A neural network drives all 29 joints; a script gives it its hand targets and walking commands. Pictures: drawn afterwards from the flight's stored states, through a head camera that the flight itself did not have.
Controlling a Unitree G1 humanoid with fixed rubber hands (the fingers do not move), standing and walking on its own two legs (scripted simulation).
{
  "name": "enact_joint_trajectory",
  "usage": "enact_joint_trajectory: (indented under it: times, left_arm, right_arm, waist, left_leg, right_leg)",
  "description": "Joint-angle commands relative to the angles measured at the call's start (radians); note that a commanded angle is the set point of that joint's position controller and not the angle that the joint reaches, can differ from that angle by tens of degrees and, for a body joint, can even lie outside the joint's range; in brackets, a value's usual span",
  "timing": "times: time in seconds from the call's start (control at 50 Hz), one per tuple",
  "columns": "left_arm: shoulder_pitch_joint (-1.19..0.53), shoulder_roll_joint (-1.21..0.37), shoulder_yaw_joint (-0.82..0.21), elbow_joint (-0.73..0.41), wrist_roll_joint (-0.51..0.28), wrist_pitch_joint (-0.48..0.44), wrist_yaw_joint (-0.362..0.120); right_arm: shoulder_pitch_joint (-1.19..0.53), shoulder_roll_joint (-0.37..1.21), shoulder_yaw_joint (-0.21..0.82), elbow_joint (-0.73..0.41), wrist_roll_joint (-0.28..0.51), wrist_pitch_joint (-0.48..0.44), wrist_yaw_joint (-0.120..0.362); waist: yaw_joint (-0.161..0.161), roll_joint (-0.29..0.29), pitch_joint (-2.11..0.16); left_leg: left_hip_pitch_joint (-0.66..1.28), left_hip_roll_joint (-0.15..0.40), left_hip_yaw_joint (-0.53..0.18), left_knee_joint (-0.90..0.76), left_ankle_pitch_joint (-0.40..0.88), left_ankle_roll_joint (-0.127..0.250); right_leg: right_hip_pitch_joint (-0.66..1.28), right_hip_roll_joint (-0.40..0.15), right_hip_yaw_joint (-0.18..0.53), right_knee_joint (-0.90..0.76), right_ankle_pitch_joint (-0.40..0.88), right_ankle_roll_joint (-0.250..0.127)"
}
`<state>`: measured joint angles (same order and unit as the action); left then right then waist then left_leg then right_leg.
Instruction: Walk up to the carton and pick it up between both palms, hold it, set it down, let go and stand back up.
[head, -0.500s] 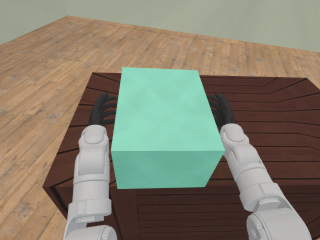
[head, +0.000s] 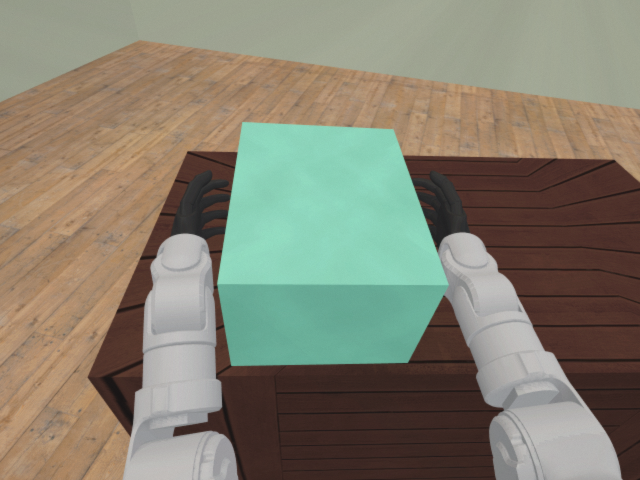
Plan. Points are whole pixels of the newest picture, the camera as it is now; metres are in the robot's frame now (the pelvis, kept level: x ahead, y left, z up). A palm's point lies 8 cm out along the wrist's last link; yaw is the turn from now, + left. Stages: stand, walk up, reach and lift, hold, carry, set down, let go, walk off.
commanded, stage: reach and lift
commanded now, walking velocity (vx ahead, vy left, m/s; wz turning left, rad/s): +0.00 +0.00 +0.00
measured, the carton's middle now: (320, 235) +0.41 +0.00 +0.12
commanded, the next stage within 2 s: hold in 0.16 s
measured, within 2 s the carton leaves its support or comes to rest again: neither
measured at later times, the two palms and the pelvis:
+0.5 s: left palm (178, 232) +0.35 +0.17 +0.18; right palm (446, 221) +0.36 -0.15 +0.18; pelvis +0.00 +0.00 +0.00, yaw +1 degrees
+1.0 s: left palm (178, 217) +0.36 +0.16 +0.19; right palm (447, 207) +0.37 -0.15 +0.19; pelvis +0.00 -0.01 +0.00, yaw +1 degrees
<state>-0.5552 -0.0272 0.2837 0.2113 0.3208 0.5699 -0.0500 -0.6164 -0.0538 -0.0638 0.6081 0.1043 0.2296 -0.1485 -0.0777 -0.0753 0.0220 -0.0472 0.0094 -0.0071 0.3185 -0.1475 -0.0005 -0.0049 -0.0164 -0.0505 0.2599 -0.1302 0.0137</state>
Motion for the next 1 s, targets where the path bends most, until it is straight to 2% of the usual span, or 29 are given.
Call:
enact_joint_trajectory:
  times: [0.0,0.1,0.16,0.18,0.22,0.28,0.3,0.32,0.34,0.38,0.42,0.46,0.5,0.52,0.54,0.58,0.6,0.62,0.64,0.66,0.68,0.7,0.72,0.74,0.78,0.86,0.88,0.9,0.98]
  left_arm:
    - [-0.543,-0.524,-0.404,-0.089,-0.102,-0.021,-0.139]
    - [-0.556,-0.540,-0.491,-0.201,-0.159,-0.025,-0.124]
    - [-0.564,-0.519,-0.491,-0.183,-0.151,-0.006,-0.124]
    - [-0.548,-0.510,-0.460,-0.161,-0.140,-0.003,-0.126]
    - [-0.524,-0.500,-0.436,-0.137,-0.135,0.015,-0.132]
    - [-0.551,-0.517,-0.486,-0.223,-0.152,0.024,-0.142]
    - [-0.561,-0.501,-0.474,-0.233,-0.146,0.029,-0.141]
    - [-0.547,-0.506,-0.480,-0.228,-0.159,0.027,-0.139]
    - [-0.550,-0.505,-0.478,-0.217,-0.149,0.033,-0.143]
    - [-0.510,-0.500,-0.456,-0.235,-0.146,0.032,-0.145]
    - [-0.528,-0.495,-0.468,-0.260,-0.142,0.037,-0.146]
    - [-0.560,-0.488,-0.468,-0.254,-0.142,0.047,-0.148]
    - [-0.551,-0.493,-0.459,-0.237,-0.143,0.048,-0.145]
    - [-0.565,-0.489,-0.465,-0.244,-0.147,0.052,-0.143]
    - [-0.555,-0.482,-0.451,-0.217,-0.142,0.051,-0.143]
    - [-0.567,-0.462,-0.416,-0.179,-0.130,0.059,-0.148]
    - [-0.578,-0.461,-0.425,-0.173,-0.139,0.061,-0.150]
    - [-0.585,-0.462,-0.407,-0.173,-0.136,0.061,-0.152]
    - [-0.614,-0.475,-0.426,-0.160,-0.132,0.059,-0.151]
    - [-0.611,-0.479,-0.429,-0.181,-0.136,0.056,-0.145]
    - [-0.638,-0.483,-0.437,-0.171,-0.151,0.050,-0.145]
    - [-0.660,-0.481,-0.415,-0.162,-0.143,0.048,-0.142]
    - [-0.632,-0.502,-0.432,-0.146,-0.151,0.051,-0.141]
    - [-0.640,-0.503,-0.439,-0.155,-0.147,0.048,-0.145]
    - [-0.663,-0.501,-0.423,-0.156,-0.140,0.047,-0.141]
    - [-0.662,-0.485,-0.410,-0.135,-0.154,0.038,-0.142]
    - [-0.654,-0.502,-0.420,-0.137,-0.153,0.038,-0.140]
    - [-0.655,-0.495,-0.424,-0.133,-0.154,0.044,-0.140]
    - [-0.597,-0.477,-0.402,-0.159,-0.142,0.066,-0.147]
  right_arm:
    - [-0.718,0.532,0.353,-0.360,0.061,-0.096,0.116]
    - [-0.708,0.541,0.391,-0.433,0.104,-0.090,0.102]
    - [-0.686,0.507,0.376,-0.398,0.100,-0.067,0.100]
    - [-0.693,0.498,0.375,-0.399,0.110,-0.063,0.102]
    - [-0.707,0.502,0.379,-0.398,0.100,-0.055,0.099]
    - [-0.717,0.513,0.405,-0.452,0.120,-0.050,0.087]
    - [-0.681,0.506,0.407,-0.451,0.132,-0.042,0.086]
    - [-0.699,0.517,0.403,-0.457,0.129,-0.037,0.086]
    - [-0.688,0.507,0.399,-0.442,0.131,-0.028,0.086]
    - [-0.682,0.511,0.413,-0.466,0.128,-0.020,0.087]
    - [-0.677,0.526,0.423,-0.471,0.136,-0.016,0.083]
    - [-0.693,0.509,0.420,-0.469,0.140,-0.010,0.084]
    - [-0.709,0.525,0.423,-0.484,0.140,-0.010,0.089]
    - [-0.714,0.520,0.416,-0.480,0.147,-0.005,0.087]
    - [-0.715,0.518,0.409,-0.473,0.144,-0.003,0.085]
    - [-0.722,0.533,0.401,-0.432,0.124,0.007,0.085]
    - [-0.736,0.528,0.391,-0.418,0.125,0.009,0.087]
    - [-0.753,0.534,0.386,-0.418,0.116,0.010,0.091]
    - [-0.747,0.538,0.370,-0.414,0.114,0.003,0.092]
    - [-0.765,0.534,0.377,-0.416,0.116,0.002,0.094]
    - [-0.774,0.548,0.375,-0.429,0.118,0.001,0.098]
    - [-0.773,0.534,0.357,-0.416,0.121,0.001,0.102]
    - [-0.767,0.536,0.345,-0.403,0.115,0.004,0.098]
    - [-0.757,0.536,0.335,-0.393,0.094,0.003,0.097]
    - [-0.785,0.526,0.343,-0.396,0.108,0.001,0.101]
    - [-0.814,0.550,0.343,-0.415,0.111,0.000,0.098]
    - [-0.816,0.560,0.362,-0.404,0.114,0.004,0.098]
    - [-0.794,0.555,0.350,-0.397,0.113,0.007,0.096]
    - [-0.753,0.521,0.376,-0.405,0.143,0.032,0.084]
  waist:
    - [0.021,0.075,-0.344]
    - [-0.023,0.093,-0.419]
    - [-0.021,0.114,-0.365]
    - [-0.004,0.084,-0.335]
    - [-0.009,0.065,-0.333]
    - [-0.013,0.107,-0.377]
    - [-0.031,0.112,-0.374]
    - [-0.030,0.082,-0.388]
    - [-0.036,0.116,-0.357]
    - [-0.015,0.072,-0.372]
    - [-0.015,0.100,-0.368]
    - [-0.020,0.090,-0.344]
    - [-0.004,0.070,-0.339]
    - [-0.015,0.073,-0.346]
    - [0.003,0.076,-0.324]
    - [0.006,0.057,-0.293]
    - [-0.004,0.077,-0.292]
    - [0.003,0.058,-0.316]
    - [-0.004,0.089,-0.326]
    - [0.009,0.093,-0.328]
    - [-0.006,0.083,-0.347]
    - [0.007,0.096,-0.352]
    - [-0.018,0.077,-0.358]
    - [-0.026,0.093,-0.375]
    - [-0.002,0.089,-0.356]
    - [0.001,0.068,-0.382]
    - [0.006,0.097,-0.371]
    - [-0.013,0.098,-0.379]
    - [-0.006,0.089,-0.353]
  left_leg:
    - [0.110,-0.054,0.054,-0.021,0.162,-0.014]
    - [0.182,-0.052,0.021,0.020,0.292,-0.044]
    - [0.150,-0.048,0.023,0.004,0.244,-0.051]
    - [0.135,-0.046,0.027,-0.003,0.239,-0.042]
    - [0.122,-0.058,0.030,-0.006,0.223,-0.028]
    - [0.153,-0.057,0.031,0.005,0.268,-0.049]
    - [0.156,-0.062,0.028,0.010,0.274,-0.054]
    - [0.167,-0.060,0.018,0.009,0.287,-0.044]
    - [0.158,-0.057,0.025,0.001,0.267,-0.058]
    - [0.147,-0.055,0.028,0.003,0.289,-0.036]
    - [0.145,-0.060,0.022,0.007,0.299,-0.045]
    - [0.140,-0.054,0.023,-0.005,0.253,-0.044]
    - [0.133,-0.053,0.024,-0.012,0.243,-0.038]
    - [0.121,-0.048,0.027,-0.006,0.220,-0.049]
    - [0.107,-0.048,0.036,-0.022,0.208,-0.035]
    - [0.084,-0.054,0.038,-0.034,0.137,-0.016]
    - [0.078,-0.056,0.050,-0.040,0.107,-0.018]
    - [0.083,-0.053,0.040,-0.048,0.101,-0.006]
    - [0.081,-0.057,0.053,-0.046,0.075,-0.014]
    - [0.090,-0.059,0.051,-0.045,0.109,-0.017]
    - [0.096,-0.053,0.040,-0.042,0.116,-0.019]
    - [0.092,-0.050,0.042,-0.037,0.116,-0.022]
    - [0.102,-0.054,0.039,-0.039,0.123,-0.020]
    - [0.129,-0.050,0.040,-0.035,0.122,-0.028]
    - [0.101,-0.047,0.033,-0.049,0.113,-0.021]
    - [0.100,-0.057,0.041,-0.035,0.114,-0.016]
    - [0.099,-0.059,0.043,-0.028,0.117,-0.020]
    - [0.115,-0.059,0.037,-0.019,0.141,-0.022]
    - [0.126,-0.061,0.033,-0.009,0.237,-0.036]
  right_leg:
    - [0.054,0.065,-0.037,-0.015,0.140,0.022]
    - [0.062,0.080,-0.059,0.006,0.222,0.013]
    - [0.055,0.071,-0.060,-0.009,0.158,0.012]
    - [0.040,0.071,-0.050,-0.016,0.146,0.013]
    - [0.067,0.070,-0.038,-0.015,0.182,0.017]
    - [0.089,0.068,-0.047,-0.011,0.213,0.016]
    - [0.097,0.072,-0.053,-0.007,0.223,0.016]
    - [0.097,0.072,-0.048,-0.007,0.240,0.023]
    - [0.092,0.072,-0.056,-0.017,0.219,0.022]
    - [0.098,0.076,-0.044,-0.005,0.251,0.022]
    - [0.109,0.076,-0.042,-0.007,0.264,0.019]
    - [0.083,0.074,-0.047,-0.013,0.201,0.019]
    - [0.091,0.075,-0.046,-0.022,0.194,0.020]
    - [0.080,0.072,-0.050,-0.012,0.174,0.021]
    - [0.078,0.070,-0.043,-0.023,0.153,0.020]
    - [0.068,0.062,-0.033,-0.024,0.105,0.024]
    - [0.054,0.053,-0.028,-0.032,0.057,0.017]
    - [0.061,0.062,-0.034,-0.030,0.055,0.014]
    - [0.049,0.057,-0.036,-0.027,0.046,0.019]
    - [0.056,0.056,-0.042,-0.024,0.046,0.016]
    - [0.047,0.060,-0.043,-0.025,0.032,0.016]
    - [0.048,0.059,-0.044,-0.027,0.029,0.010]
    - [0.054,0.061,-0.048,-0.025,0.043,0.015]
    - [0.057,0.064,-0.050,-0.030,0.038,0.009]
    - [0.048,0.066,-0.039,-0.032,0.022,0.011]
    - [0.053,0.061,-0.049,-0.020,0.025,0.018]
    - [0.055,0.063,-0.049,-0.028,0.022,0.015]
    - [0.059,0.064,-0.048,-0.022,0.042,0.013]
    - [0.103,0.072,-0.040,-0.017,0.156,0.021]
